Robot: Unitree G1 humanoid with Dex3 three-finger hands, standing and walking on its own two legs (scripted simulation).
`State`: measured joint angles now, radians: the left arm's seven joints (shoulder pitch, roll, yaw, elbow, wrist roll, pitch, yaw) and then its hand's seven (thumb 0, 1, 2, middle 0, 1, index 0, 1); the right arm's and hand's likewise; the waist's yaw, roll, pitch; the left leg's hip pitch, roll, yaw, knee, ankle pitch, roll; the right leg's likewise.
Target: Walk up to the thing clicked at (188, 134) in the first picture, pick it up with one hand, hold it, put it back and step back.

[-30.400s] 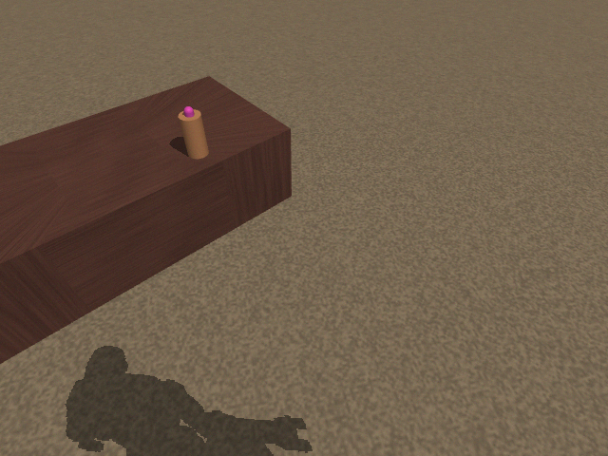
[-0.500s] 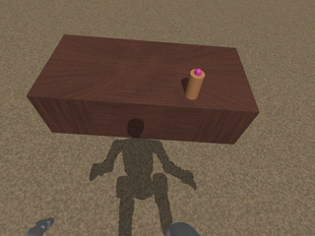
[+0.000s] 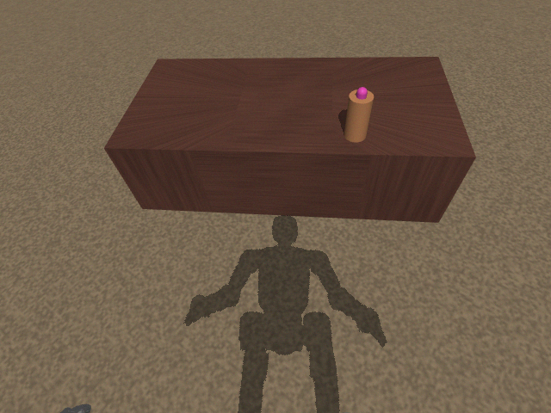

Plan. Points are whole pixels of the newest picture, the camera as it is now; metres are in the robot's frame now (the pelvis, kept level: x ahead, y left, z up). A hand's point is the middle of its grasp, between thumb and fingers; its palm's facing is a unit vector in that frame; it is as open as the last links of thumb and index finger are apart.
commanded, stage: step back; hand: right
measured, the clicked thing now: (358, 113) +1.07 -0.24 -0.27
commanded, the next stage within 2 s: stand in 1.60 s
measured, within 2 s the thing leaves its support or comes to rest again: neither
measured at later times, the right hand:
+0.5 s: hand out of the picture +0.07 -0.25 -0.14, palm faces -0.06 +0.93 -0.35, open 7.4 cm
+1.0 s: hand out of the picture +0.12 -0.20 -0.14, palm faces +0.02 +0.94 -0.33, open 7.4 cm
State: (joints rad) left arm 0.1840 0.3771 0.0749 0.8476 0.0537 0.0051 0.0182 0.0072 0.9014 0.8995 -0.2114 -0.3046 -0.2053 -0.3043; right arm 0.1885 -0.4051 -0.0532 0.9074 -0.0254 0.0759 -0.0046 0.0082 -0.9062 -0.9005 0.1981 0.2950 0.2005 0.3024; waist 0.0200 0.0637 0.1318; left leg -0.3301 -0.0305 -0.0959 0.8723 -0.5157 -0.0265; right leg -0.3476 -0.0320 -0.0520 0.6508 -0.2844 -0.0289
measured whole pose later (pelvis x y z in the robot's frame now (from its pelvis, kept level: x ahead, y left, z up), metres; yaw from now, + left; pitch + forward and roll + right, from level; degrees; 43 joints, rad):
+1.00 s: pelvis +0.02 +0.05 +0.01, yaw -1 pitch -1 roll +0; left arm 0.11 0.37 0.04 1.03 0.02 -0.02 0.01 0.01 0.91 0.90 -0.21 -0.30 -0.20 -0.30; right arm 0.08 -0.34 -0.04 1.04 -0.01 0.00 0.00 0.01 -0.90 -0.90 0.20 0.30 0.20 0.30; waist 0.00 0.00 0.06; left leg -0.23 0.03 0.03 0.57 -0.31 -0.01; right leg -0.19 -0.02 0.01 0.56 -0.35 0.02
